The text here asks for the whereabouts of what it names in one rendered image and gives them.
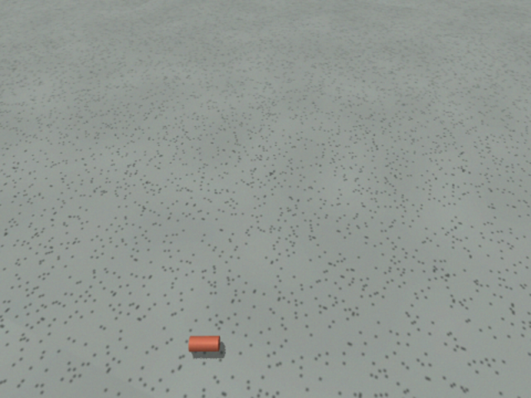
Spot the can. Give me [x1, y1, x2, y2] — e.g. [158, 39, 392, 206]
[188, 336, 220, 352]

